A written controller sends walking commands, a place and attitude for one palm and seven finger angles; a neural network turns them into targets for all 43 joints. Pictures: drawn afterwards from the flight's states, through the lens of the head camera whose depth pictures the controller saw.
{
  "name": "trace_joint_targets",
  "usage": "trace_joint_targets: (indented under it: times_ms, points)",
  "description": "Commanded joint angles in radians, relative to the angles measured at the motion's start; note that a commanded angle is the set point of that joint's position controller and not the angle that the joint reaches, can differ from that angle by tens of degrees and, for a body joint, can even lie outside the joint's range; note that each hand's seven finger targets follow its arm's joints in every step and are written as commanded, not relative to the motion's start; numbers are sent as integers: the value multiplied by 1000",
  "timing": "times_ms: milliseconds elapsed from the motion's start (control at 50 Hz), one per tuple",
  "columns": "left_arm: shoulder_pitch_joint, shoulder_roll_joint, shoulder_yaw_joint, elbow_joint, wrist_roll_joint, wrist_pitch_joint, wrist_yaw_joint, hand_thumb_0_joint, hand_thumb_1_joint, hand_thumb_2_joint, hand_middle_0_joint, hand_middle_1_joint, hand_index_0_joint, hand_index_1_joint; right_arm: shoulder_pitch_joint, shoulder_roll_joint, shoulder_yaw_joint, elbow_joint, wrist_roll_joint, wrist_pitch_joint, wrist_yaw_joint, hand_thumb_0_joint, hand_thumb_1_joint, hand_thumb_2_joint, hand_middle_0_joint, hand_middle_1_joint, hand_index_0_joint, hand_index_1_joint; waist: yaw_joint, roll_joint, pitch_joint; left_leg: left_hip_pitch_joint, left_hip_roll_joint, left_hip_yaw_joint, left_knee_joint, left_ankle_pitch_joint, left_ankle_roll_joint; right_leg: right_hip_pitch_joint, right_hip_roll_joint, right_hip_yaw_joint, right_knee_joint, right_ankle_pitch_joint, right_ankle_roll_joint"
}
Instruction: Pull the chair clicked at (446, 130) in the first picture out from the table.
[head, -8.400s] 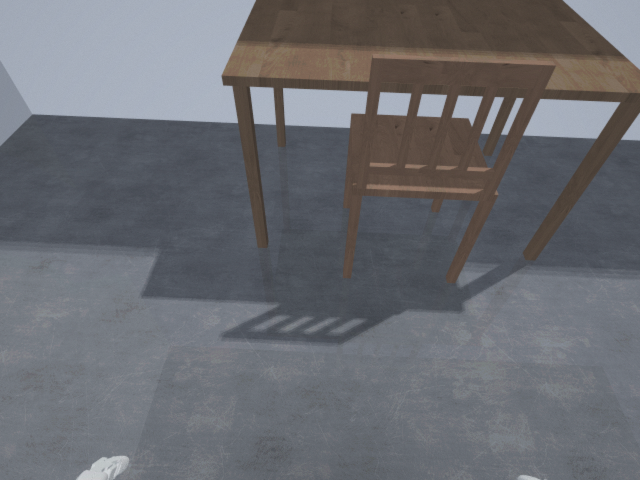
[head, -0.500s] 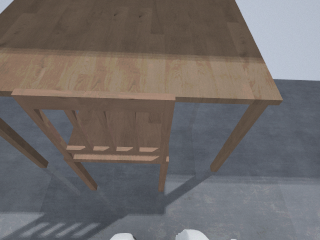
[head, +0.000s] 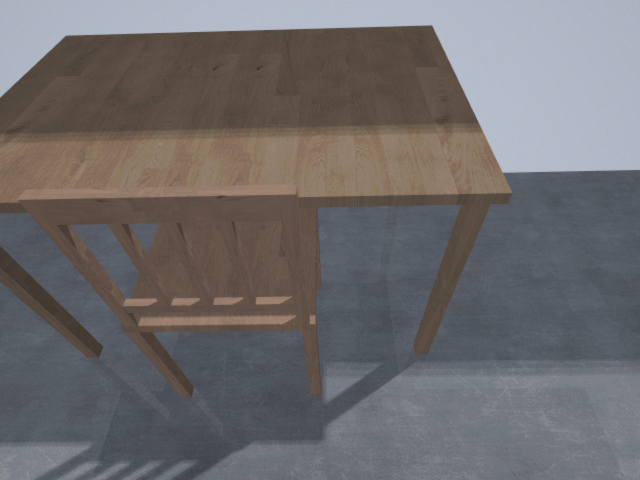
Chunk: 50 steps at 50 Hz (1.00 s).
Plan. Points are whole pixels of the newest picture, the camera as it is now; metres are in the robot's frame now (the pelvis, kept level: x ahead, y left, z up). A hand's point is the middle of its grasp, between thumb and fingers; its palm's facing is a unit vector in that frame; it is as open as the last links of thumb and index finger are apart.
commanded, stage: come to a stop and stand still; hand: left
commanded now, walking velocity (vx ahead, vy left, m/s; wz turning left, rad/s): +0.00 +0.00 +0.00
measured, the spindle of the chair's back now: (192, 265) +0.48 +0.27 -0.09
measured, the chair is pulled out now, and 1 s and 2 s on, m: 0.00 0.00 0.00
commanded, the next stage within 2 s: look again from close up in 0.38 s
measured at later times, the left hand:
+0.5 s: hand out of the picture -0.06 +0.15 -0.17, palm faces +0.06 -0.98 -0.17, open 7.4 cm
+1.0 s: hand out of the picture -0.05 +0.23 -0.17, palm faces +0.04 -0.98 -0.19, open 7.4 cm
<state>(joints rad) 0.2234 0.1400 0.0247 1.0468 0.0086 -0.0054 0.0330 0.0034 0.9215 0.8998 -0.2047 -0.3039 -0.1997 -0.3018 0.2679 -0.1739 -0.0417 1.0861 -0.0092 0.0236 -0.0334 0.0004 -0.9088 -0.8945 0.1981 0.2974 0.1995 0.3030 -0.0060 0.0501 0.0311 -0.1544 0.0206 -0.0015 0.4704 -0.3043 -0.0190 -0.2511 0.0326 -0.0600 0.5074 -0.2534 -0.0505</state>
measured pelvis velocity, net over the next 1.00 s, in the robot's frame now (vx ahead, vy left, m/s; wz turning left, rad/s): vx -0.04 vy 0.06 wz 0.00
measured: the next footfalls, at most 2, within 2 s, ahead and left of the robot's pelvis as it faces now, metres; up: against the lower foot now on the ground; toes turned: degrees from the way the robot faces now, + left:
none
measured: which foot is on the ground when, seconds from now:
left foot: down 0.00-1.00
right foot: down 0.00-1.00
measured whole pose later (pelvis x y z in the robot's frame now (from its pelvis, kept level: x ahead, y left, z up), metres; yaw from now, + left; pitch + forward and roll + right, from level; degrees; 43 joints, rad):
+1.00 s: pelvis -0.04 +0.06 +0.00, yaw +0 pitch -2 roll +0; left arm 0.34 0.16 0.00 1.07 0.02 -0.01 0.03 0.00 0.91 0.90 -0.20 -0.30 -0.19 -0.30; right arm 0.35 -0.13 0.01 1.06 -0.02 -0.02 -0.02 0.00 -0.91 -0.89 0.20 0.30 0.20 0.30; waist 0.00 -0.01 0.00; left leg -0.20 -0.06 0.04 0.48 -0.25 0.07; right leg -0.27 -0.05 -0.02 0.48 -0.17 0.03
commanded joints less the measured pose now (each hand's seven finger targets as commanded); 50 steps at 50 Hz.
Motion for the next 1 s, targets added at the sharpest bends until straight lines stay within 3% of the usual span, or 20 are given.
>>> trace_joint_targets:
  times_ms: [0, 20, 40, 120, 180, 200, 280, 400, 440, 460, 480, 500, 520, 540, 580, 620, 680, 780, 820, 980]
  points:
    - [60, 98, 15, -5, -8, -11, 5, 0, 900, 900, -200, -300, -200, -300, 33, -75, 7, -9, -4, -29, -11, 0, -900, -900, 200, 300, 200, 300, 25, -27, -51, 28, 111, -83, -122, 242, 35, 82, -121, 154, -158, 186, 19]
    - [46, 109, 14, 14, -6, -8, 5, 0, 900, 900, -200, -300, -200, -300, 32, -52, 15, 9, -5, -34, -11, 0, -900, -900, 200, 300, 200, 300, 22, 54, -32, 8, 98, -86, -146, 254, 34, 95, -125, 141, -143, 200, 19]
    - [49, 111, 14, 27, -7, -6, 5, 0, 900, 900, -200, -300, -200, -300, 37, -42, 20, 17, -4, -34, -12, 0, -900, -900, 200, 300, 200, 300, 26, 70, -23, -8, 100, -86, -164, 235, 35, 117, -120, 131, -142, 189, 20]
    - [75, 105, 9, 53, -4, 0, 1, 0, 900, 900, -200, -300, -200, -300, 59, -35, 23, 27, -4, -25, -11, 0, -900, -900, 200, 300, 200, 300, 26, 16, 73, -74, 75, -76, -203, 23, 33, 82, -116, 148, -208, 32, 22]
    - [92, 103, 8, 61, -1, 2, -1, 0, 900, 900, -200, -300, -200, -300, 93, -30, 22, 32, -5, -16, -9, 0, -900, -900, 200, 300, 200, 300, 19, -67, 119, -71, 57, -60, -196, -39, 37, 14, -114, 167, -255, -100, 26]
    - [91, 96, 9, 61, 0, 3, 0, 0, 900, 900, -200, -300, -200, -300, 107, -29, 21, 33, -6, -14, -9, 0, -900, -900, 200, 300, 200, 300, 13, -66, 129, -75, 50, -58, -191, -44, 37, -5, -118, 175, -263, -130, 28]
    - [116, 89, 12, 62, 0, -3, 1, 0, 900, 900, -200, -300, -200, -300, 142, -18, 21, 34, -5, -16, -7, 0, -900, -900, 200, 300, 200, 300, 7, -98, 95, -43, 42, -44, -167, -25, 41, -26, -120, 182, -279, -163, 29]
    - [149, 68, 12, 70, -1, -12, 3, 0, 900, 900, -200, -300, -200, -300, 171, -3, 24, 37, -6, -26, -9, 0, -900, -900, 200, 300, 200, 300, 4, -71, 59, -43, 40, -48, -153, 20, 39, -10, -127, 185, -262, -117, 21]
    - [157, 66, 10, 76, -2, -15, 4, 0, 900, 900, -200, -300, -200, -300, 179, 2, 27, 42, -5, -30, -10, 0, -900, -900, 200, 300, 200, 300, 5, -64, 51, -41, 44, -48, -153, 44, 37, 3, -129, 180, -249, -79, 17]
    - [234, 103, 2, 89, 17, -45, 45, 0, 900, 900, -200, -300, -200, -300, 29, -56, 24, -23, -4, -52, 8, 0, -900, -900, 200, 300, 200, 300, 59, -134, 96, -168, 55, 34, 62, 9, 1, 62, -185, 208, -205, 366, 90]
    - [237, 141, -2, 91, 12, -59, 37, 0, 900, 900, -200, -300, -200, -300, 54, -23, 33, -59, 8, -50, 7, 0, -900, -900, 200, 300, 200, 300, 8, -145, 28, -121, 22, 17, 83, -2, -3, 100, -260, 242, -189, 602, 51]
    - [216, 133, 2, 59, 8, -58, 34, 0, 900, 900, -200, -300, -200, -300, 157, 9, 30, -53, 2, -50, 1, 0, -900, -900, 200, 300, 200, 300, -18, -117, -86, -91, 11, 7, 66, -62, 14, 166, -270, 242, -142, 544, 13]
    - [202, 116, -1, 50, 5, -55, 33, 0, 900, 900, -200, -300, -200, -300, 170, 14, 30, -41, 2, -53, 0, 0, -900, -900, 200, 300, 200, 300, -23, -85, -144, -55, 11, 18, 43, -14, 14, 164, -252, 213, -127, 458, -27]
    - [175, 113, -5, 46, 3, -53, 29, 0, 900, 900, -200, -300, -200, -300, 169, 7, 33, -27, 2, -49, 1, 0, -900, -900, 200, 300, 200, 300, -27, -100, -139, -29, 14, 11, 32, 14, 14, 114, -232, 204, -154, 257, -35]
    - [136, 98, -5, 26, 5, -36, 20, 0, 900, 900, -200, -300, -200, -300, 170, 1, 30, -32, -4, -41, 5, 0, -900, -900, 200, 300, 200, 300, -31, -72, -18, -28, 25, -8, 10, 35, 23, -47, -187, 182, -202, -109, -28]
    - [134, 88, -6, 19, 7, -24, 16, 0, 900, 900, -200, -300, -200, -300, 168, -13, 31, -34, -10, -39, 9, 0, -900, -900, 200, 300, 200, 300, -25, -48, 93, -121, 35, -45, -40, -3, 35, -108, -155, 170, -185, -205, -10]
    - [158, 85, -7, 12, 10, -16, 12, 0, 900, 900, -200, -300, -200, -300, 160, -30, 30, -50, -12, -42, 10, 0, -900, -900, 200, 300, 200, 300, -7, -30, 142, -226, 55, -93, -126, -94, 51, -73, -121, 138, -137, -170, 4]
    - [186, 69, -12, -1, 14, -11, 5, 0, 900, 900, -200, -300, -200, -300, 122, -61, 26, -77, -11, -53, 8, 0, -900, -900, 200, 300, 200, 300, 19, 2, 130, -323, 82, -156, -226, -215, 66, 41, -98, 85, -63, -27, 20]
    - [182, 65, -14, -7, 14, -9, 3, 0, 900, 900, -200, -300, -200, -300, 111, -77, 26, -82, -10, -55, 8, 0, -900, -900, 200, 300, 200, 300, 20, 11, 123, -329, 89, -169, -243, -228, 68, 60, -97, 74, -48, 9, 26]
    - [181, 70, -16, -11, 11, -13, 1, 0, 900, 900, -200, -300, -200, -300, 111, -79, 27, -72, -7, -56, 8, 0, -900, -900, 200, 300, 200, 300, 11, -46, 81, -250, 80, -155, -234, -150, 70, 64, -113, 79, -71, 52, 30]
